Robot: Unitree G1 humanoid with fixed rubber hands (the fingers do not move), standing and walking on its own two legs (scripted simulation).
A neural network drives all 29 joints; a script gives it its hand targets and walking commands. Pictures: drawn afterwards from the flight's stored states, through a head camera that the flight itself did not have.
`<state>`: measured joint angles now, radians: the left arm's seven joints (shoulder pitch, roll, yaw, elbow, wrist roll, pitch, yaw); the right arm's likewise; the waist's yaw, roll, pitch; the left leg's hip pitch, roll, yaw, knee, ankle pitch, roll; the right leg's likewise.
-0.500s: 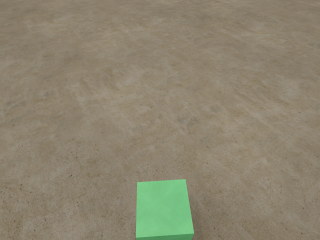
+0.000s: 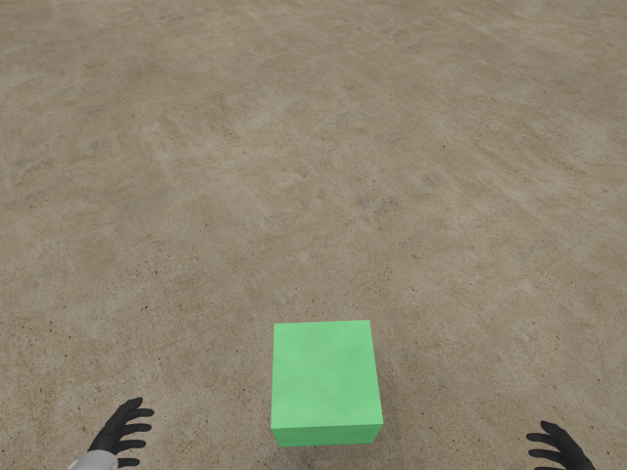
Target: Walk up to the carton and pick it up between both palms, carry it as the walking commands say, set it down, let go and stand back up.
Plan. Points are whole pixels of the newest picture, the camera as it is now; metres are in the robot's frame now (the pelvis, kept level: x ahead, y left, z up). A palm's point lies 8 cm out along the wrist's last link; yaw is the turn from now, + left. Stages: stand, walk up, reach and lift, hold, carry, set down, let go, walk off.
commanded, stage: reach and lift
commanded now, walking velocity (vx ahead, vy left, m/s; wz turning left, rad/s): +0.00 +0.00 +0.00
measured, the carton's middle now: (324, 384) +0.42 +0.01 -0.64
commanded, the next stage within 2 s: none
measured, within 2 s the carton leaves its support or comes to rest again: neither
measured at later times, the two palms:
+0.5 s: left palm (153, 395) +0.25 +0.28 -0.13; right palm (510, 408) +0.24 -0.27 -0.14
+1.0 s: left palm (195, 331) +0.38 +0.25 -0.19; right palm (466, 332) +0.38 -0.25 -0.18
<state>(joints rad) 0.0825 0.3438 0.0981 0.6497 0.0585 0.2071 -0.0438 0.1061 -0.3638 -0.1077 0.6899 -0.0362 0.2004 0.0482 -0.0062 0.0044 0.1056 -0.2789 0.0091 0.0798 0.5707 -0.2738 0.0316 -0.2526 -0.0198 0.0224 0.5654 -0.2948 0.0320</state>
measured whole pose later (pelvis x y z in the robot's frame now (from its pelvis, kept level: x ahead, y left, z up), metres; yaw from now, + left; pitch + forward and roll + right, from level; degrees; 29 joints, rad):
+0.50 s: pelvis -0.04 -0.01 -0.06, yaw +2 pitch +15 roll +0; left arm -0.33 0.37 0.19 0.63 0.03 0.33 -0.10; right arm -0.26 -0.27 -0.14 0.54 0.03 0.35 0.01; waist -0.04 0.00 0.07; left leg -0.89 0.01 0.02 0.97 -0.35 0.01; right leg -0.85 -0.01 -0.01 0.98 -0.40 0.01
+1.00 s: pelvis -0.08 -0.02 -0.11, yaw +2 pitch +34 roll -1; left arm -0.95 0.42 0.25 0.87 -0.04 0.28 -0.08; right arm -0.89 -0.32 -0.26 0.79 0.09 0.30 0.00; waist -0.03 0.00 0.03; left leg -1.40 0.00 -0.01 1.09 -0.28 0.00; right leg -1.36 -0.01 -0.02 1.11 -0.34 0.00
